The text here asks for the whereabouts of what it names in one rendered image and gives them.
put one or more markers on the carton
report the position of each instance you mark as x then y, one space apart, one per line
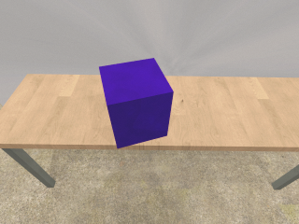
139 101

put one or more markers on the table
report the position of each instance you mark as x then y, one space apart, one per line
58 111

